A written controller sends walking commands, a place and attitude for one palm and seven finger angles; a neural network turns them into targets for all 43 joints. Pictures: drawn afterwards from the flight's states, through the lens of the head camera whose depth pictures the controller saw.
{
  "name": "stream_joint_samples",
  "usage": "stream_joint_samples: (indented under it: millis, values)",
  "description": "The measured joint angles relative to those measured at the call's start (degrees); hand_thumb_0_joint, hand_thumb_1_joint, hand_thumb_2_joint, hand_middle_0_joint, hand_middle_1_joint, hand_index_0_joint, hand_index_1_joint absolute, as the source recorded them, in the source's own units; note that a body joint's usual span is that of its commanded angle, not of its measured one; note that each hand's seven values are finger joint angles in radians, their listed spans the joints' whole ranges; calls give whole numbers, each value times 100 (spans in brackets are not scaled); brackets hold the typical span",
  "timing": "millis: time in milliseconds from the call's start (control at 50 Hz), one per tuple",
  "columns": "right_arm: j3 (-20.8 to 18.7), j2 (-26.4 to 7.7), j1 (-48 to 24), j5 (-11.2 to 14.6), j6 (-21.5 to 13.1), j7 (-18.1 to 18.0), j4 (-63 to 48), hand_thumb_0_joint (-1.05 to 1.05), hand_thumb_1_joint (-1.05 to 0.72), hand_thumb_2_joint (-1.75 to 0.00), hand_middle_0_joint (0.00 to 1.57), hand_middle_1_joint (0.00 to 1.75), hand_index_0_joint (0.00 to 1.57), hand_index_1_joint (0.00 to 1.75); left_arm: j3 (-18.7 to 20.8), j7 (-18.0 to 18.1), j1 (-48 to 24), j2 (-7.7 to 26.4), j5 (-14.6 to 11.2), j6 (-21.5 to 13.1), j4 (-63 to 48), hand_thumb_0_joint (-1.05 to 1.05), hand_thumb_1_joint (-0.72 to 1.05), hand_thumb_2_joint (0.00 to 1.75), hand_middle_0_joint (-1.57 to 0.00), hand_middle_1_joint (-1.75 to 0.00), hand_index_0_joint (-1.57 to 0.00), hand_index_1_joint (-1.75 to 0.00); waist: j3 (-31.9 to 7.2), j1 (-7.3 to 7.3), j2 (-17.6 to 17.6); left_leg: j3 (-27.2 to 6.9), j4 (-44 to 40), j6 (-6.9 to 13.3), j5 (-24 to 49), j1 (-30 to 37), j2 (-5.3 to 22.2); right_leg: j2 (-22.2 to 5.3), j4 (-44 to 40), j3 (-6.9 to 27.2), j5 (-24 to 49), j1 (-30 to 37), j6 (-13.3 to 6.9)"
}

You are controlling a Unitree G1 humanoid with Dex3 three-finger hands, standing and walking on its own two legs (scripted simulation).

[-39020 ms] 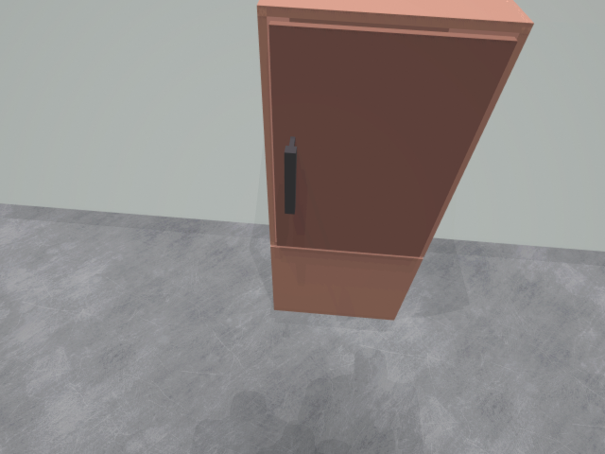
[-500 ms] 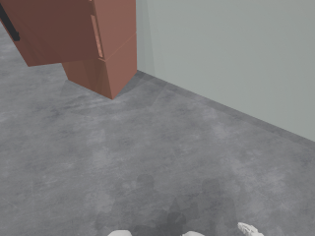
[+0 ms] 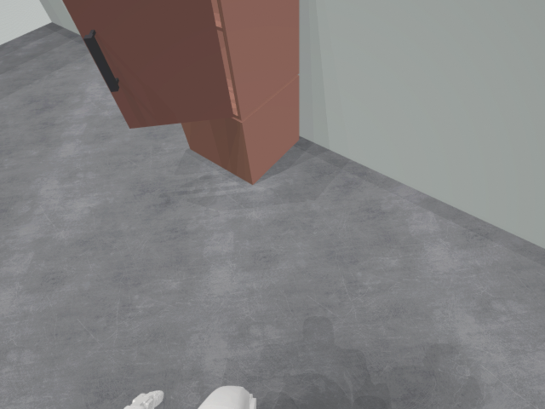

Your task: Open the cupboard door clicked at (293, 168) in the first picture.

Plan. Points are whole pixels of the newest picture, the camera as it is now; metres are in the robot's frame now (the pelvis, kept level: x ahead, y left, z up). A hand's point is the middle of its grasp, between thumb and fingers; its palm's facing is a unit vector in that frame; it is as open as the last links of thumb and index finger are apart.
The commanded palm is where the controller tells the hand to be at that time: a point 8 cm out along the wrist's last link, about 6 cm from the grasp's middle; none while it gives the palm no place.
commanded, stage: turn to face it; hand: left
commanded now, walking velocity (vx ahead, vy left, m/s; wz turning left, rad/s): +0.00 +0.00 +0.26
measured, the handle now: (104, 61) +1.07 +0.58 -0.06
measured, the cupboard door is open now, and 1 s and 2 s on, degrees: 43 43 43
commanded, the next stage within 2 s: take the last steps up to it in 0.02 s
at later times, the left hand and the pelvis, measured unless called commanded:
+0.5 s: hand out of the picture +0.04 +0.24 -0.17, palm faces +0.21 -0.96 -0.20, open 7.4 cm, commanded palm none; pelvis +0.04 +0.04 +0.00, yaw +9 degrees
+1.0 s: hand (149, 385) +0.18 +0.23 -0.15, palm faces +0.30 -0.92 -0.24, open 7.1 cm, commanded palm none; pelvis +0.19 +0.04 +0.01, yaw +14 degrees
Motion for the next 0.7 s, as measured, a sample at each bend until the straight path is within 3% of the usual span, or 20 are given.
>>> stream_joint_samples:
  millis: [60,160,260,300,360,400,460,580,700]
  values:
    - [13,41,-55,6,3,20,36,1,-91,-90,20,30,20,30,18,24,162,-35,7,-9,96,1,91,90,-20,-29,-20,-30,-17,22,-117,113,-225,-69,151,57,132,-69,-242,-151,90,147,-11]
    - [79,139,-211,18,-25,17,123,1,-91,-90,19,30,20,30,83,23,373,77,46,-58,251,1,92,90,-20,-30,-20,-30,0,199,-282,270,-1467,-67,11,510,221,-138,-311,-386,72,240,-2]
    - [179,255,-334,4,-171,34,110,1,-91,-90,19,30,20,30,167,-37,626,225,55,-65,500,1,91,90,-20,-30,-20,-30,-43,367,-447,568,-2767,59,180,1107,148,-247,-60,-586,-127,230,118]
    - [214,274,-286,-16,-291,54,43,1,-91,-90,19,30,20,30,211,-84,771,293,27,-21,596,1,91,90,-20,-30,-20,-30,-152,373,-484,613,-3505,237,628,1418,108,-316,306,-655,-349,98,211]
    - [254,361,-191,-69,-425,10,-16,0,-91,-90,20,30,20,30,258,-118,766,385,29,170,780,1,91,90,-20,-29,-20,-29,-159,405,-607,654,-3330,545,763,1420,-12,-310,1895,-179,-1202,-519,240]
    - [290,392,-3,-72,-477,-42,-25,0,-91,-90,20,30,20,30,260,-157,711,381,59,223,849,1,91,90,-20,-29,-20,-29,-223,375,-556,619,-3506,604,719,1572,-36,-249,2717,31,-1094,-949,224]
    - [340,433,313,-52,-555,-98,79,0,-91,-90,20,30,20,30,236,-221,548,350,68,177,818,1,91,90,-20,-29,-19,-29,-270,331,-452,525,-3984,607,880,1895,-87,-263,3255,223,-550,-1442,248]
    - [394,520,889,-32,-622,-96,416,0,-90,-90,20,30,20,30,170,-235,143,259,41,70,622,1,91,90,-20,-29,-19,-29,-278,236,-311,405,-4631,625,992,2459,-157,-342,2501,267,-16,-1787,326]
    - [379,496,1299,-57,-602,-85,708,1,-90,-90,20,30,21,30,124,-254,-220,136,29,-20,465,1,91,90,-20,-29,-19,-29,-232,39,-172,420,-4406,505,513,2732,-151,-148,889,56,147,-1264,258]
